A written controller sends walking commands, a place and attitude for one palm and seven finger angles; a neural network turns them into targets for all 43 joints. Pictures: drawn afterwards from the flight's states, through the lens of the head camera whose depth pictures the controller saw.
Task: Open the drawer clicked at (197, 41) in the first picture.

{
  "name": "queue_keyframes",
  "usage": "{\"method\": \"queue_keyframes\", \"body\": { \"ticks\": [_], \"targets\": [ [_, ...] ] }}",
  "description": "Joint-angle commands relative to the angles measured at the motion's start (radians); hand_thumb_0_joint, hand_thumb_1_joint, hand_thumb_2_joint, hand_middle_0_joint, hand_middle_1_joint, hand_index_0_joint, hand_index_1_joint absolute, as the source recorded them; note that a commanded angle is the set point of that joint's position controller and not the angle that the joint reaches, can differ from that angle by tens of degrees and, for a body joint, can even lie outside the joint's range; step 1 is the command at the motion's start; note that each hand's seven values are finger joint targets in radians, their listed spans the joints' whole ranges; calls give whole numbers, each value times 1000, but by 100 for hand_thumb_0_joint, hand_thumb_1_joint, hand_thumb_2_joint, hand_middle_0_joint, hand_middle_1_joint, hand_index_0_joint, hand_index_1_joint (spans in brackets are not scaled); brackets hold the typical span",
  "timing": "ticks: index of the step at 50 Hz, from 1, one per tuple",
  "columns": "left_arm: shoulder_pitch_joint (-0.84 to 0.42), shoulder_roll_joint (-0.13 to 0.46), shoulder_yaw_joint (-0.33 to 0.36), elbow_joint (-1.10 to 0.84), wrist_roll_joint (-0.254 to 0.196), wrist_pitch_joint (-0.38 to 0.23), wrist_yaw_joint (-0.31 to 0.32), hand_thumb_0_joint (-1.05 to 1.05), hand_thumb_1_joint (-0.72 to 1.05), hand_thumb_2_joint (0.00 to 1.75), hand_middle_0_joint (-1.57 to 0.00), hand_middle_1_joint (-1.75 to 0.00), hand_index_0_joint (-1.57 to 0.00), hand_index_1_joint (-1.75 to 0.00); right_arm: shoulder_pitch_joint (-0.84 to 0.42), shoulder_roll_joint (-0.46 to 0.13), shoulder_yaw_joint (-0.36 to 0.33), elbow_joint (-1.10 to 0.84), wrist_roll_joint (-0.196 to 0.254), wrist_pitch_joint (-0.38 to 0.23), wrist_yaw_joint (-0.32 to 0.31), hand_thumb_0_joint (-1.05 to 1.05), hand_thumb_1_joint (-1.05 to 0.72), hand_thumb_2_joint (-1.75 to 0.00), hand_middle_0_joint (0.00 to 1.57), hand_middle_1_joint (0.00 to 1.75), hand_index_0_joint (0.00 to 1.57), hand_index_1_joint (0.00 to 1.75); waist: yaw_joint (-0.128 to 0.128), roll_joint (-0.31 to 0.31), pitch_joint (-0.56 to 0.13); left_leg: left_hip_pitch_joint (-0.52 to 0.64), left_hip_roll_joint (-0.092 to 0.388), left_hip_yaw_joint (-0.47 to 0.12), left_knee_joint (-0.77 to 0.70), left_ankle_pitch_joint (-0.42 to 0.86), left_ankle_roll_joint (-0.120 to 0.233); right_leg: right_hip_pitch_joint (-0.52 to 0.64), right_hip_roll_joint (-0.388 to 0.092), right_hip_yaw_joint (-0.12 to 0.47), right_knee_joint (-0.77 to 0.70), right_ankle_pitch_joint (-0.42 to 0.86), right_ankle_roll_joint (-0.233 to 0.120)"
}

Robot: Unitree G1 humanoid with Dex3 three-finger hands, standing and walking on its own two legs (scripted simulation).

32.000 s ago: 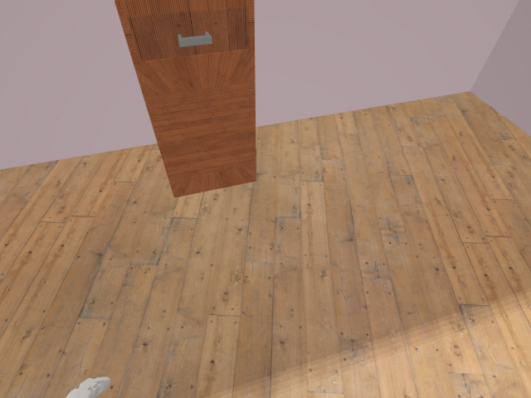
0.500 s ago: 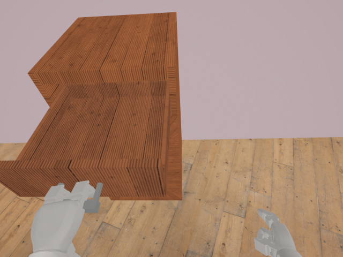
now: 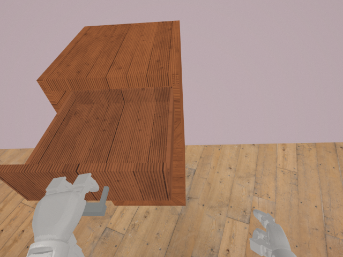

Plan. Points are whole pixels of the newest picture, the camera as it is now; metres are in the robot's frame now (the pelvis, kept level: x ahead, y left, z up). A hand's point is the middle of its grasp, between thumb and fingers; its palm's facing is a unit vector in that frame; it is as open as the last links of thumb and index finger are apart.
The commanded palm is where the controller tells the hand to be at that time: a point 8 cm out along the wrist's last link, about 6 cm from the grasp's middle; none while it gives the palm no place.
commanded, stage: lift the hand off the handle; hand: left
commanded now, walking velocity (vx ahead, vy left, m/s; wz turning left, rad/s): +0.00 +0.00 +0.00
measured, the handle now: (83, 200) +0.22 +0.24 +0.04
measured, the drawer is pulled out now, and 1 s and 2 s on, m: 0.30 0.30 0.30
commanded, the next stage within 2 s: draw the hand back to the body in 1.00 s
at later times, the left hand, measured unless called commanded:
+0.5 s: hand (62, 201) +0.18 +0.24 +0.12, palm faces +0.11 -0.16 -0.98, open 13.6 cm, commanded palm +0.15 +0.23 +0.19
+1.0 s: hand (46, 182) +0.18 +0.23 +0.19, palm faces +0.19 -0.11 -0.97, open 13.9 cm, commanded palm +0.14 +0.23 +0.24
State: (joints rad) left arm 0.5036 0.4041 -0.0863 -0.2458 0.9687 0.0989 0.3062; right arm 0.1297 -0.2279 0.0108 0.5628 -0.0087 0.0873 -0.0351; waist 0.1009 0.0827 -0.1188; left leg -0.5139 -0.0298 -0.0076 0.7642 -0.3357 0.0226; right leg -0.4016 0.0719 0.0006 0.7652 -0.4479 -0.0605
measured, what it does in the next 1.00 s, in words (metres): stands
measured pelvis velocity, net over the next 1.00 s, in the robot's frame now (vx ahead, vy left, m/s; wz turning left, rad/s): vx -0.01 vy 0.01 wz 0.01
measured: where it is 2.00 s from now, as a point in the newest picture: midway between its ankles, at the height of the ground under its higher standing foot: outside the picture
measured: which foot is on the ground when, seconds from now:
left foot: down 0.00-1.00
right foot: down 0.00-1.00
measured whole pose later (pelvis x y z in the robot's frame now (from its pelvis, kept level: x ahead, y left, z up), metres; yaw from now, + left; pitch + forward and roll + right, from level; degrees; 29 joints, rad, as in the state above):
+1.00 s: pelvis -0.01 +0.01 +0.03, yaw +0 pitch -3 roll +0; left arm 0.37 0.53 -0.03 -0.61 0.85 0.24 -0.02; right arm 0.06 -0.25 0.07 0.55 0.04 0.11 0.02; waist 0.13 0.13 -0.05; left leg -0.26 -0.04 -0.01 0.52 -0.21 0.04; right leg -0.14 0.06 0.01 0.51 -0.31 -0.04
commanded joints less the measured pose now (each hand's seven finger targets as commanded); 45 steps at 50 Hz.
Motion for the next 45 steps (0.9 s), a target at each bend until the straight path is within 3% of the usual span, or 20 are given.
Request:
{"method": "queue_keyframes", "body": {
  "ticks": [1,6,7,11,17,23,25,26,27,29,30,31,35,36,38,40,41,42,44,45],
  "targets": [
    [-120,176,156,-262,-9,10,25,0,-50,30,-30,-120,-30,-120,-171,-88,-25,-182,8,-59,-8,0,-90,-90,20,30,20,30,0,-56,-85,231,-10,-8,-89,163,19,-69,-34,62,-209,264,33],
    [-82,167,139,-338,-26,16,-19,0,-50,30,-30,-120,-30,-120,-176,-88,-21,-189,13,-58,2,0,-90,-90,20,30,20,30,6,-18,-96,277,-1,-7,-113,222,19,-33,-34,34,-214,302,31],
    [-107,164,131,-355,-28,15,-28,0,-50,30,-30,-120,-30,-120,-177,-90,-23,-183,12,-57,2,0,-90,-90,20,30,20,30,-2,-31,-89,285,0,-8,-116,229,20,-35,-33,29,-219,306,31],
    [-61,205,178,-370,-30,26,-56,0,-50,30,-30,-120,-30,-120,-178,-92,-15,-188,14,-53,6,0,-90,-90,20,30,20,30,16,-50,-77,289,6,-4,-142,238,17,0,-36,23,-240,311,33],
    [-112,171,129,-445,-48,38,-106,0,-50,30,-30,-120,-30,-120,-189,-91,-13,-193,22,-50,13,0,-90,-90,20,30,20,30,8,-8,-62,335,18,-11,-179,257,15,13,-31,2,-268,277,29],
    [-153,168,103,-507,-41,48,-140,0,-50,30,-30,-120,-30,-120,-188,-88,-4,-203,24,-55,24,0,-90,-90,20,30,20,30,15,-25,-68,359,30,-23,-212,274,13,34,-31,-19,-283,243,27],
    [-141,205,150,-515,-41,65,-147,0,-50,30,-30,-120,-30,-120,-220,-87,2,-206,31,-54,26,0,-90,-90,20,30,20,30,24,-19,-69,362,38,-26,-222,285,7,63,-25,-6,-293,261,19],
    [-151,188,124,-517,-31,72,-153,0,-50,30,-30,-120,-30,-120,-197,-83,7,-201,27,-55,31,0,-90,-90,20,30,20,30,23,-32,-80,361,34,-22,-225,290,8,65,-34,-20,-286,256,25],
    [-171,190,126,-497,-35,79,-161,0,-50,30,-30,-120,-30,-120,-213,-83,1,-191,32,-46,33,0,-90,-90,20,30,20,30,20,-20,-45,356,38,-23,-238,287,5,62,-27,-18,-295,249,21],
    [-148,203,141,-493,-47,100,-177,0,-50,30,-30,-120,-30,-120,-221,-84,4,-196,37,-41,40,0,-90,-90,20,30,20,30,27,-34,-43,356,35,-19,-247,301,4,90,-29,-16,-304,280,27],
    [-132,227,182,-492,-61,117,-185,0,-50,30,-30,-120,-30,-120,-247,-86,9,-201,47,-39,45,0,-90,-90,20,30,20,30,35,-22,-66,356,40,-24,-256,305,1,127,-26,-6,-303,287,20],
    [-142,196,137,-501,-61,130,-200,0,-50,30,-30,-120,-30,-120,-232,-81,15,-201,44,-36,50,0,-90,-90,20,30,20,30,32,-19,-61,358,36,-15,-259,309,3,123,-35,-19,-301,286,27],
    [-150,216,158,-527,-102,165,-248,0,-50,30,-30,-120,-30,-120,-281,-86,19,-213,59,-28,55,0,-90,-90,20,30,20,30,29,-26,-37,364,41,-20,-281,309,2,151,-29,-8,-324,297,29],
    [-178,194,117,-549,-96,164,-262,0,-50,30,-30,-120,-30,-120,-254,-84,23,-209,54,-29,58,0,-90,-90,20,30,20,30,21,-25,-38,369,39,-15,-284,309,5,139,-36,-21,-325,285,34],
    [-229,203,103,-594,-102,155,-279,0,-50,30,-30,-120,-30,-120,-258,-89,20,-215,53,-30,57,0,-90,-90,20,30,20,30,16,-9,-33,384,41,-22,-295,310,6,135,-33,-23,-337,275,35],
    [-232,250,152,-615,-111,153,-283,0,-50,30,-30,-120,-30,-120,-285,-92,24,-222,61,-38,52,0,-90,-90,20,30,20,30,19,4,-34,384,49,-25,-301,274,4,147,-28,-12,-349,239,30],
    [-230,240,136,-615,-92,148,-285,0,-50,30,-30,-120,-30,-120,-260,-86,29,-222,52,-41,52,0,-90,-90,20,30,20,30,29,-16,-44,390,44,-19,-297,279,7,141,-37,-16,-349,229,33],
    [-251,258,152,-597,-89,144,-286,0,-50,30,-30,-120,-30,-120,-265,-87,24,-206,50,-35,49,0,-90,-90,20,30,20,30,21,-11,-15,390,46,-20,-308,268,5,130,-32,-14,-365,215,31],
    [-265,292,192,-593,-82,140,-282,0,-50,30,-30,-120,-30,-120,-267,-88,24,-205,48,-33,49,0,-90,-90,20,30,20,30,32,-22,-19,396,42,-16,-303,274,4,137,-34,-7,-373,218,31],
    [-277,311,226,-594,-106,146,-280,0,-50,30,-30,-120,-30,-120,-299,-87,31,-208,57,-37,50,0,-90,-90,20,30,20,30,33,-3,-12,381,44,-24,-313,241,1,155,-30,-2,-375,196,25]
  ]
}}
